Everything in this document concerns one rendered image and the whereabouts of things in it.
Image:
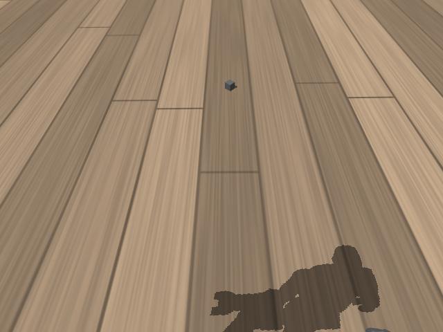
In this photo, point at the cube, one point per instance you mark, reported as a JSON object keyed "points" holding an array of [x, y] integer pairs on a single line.
{"points": [[229, 85]]}

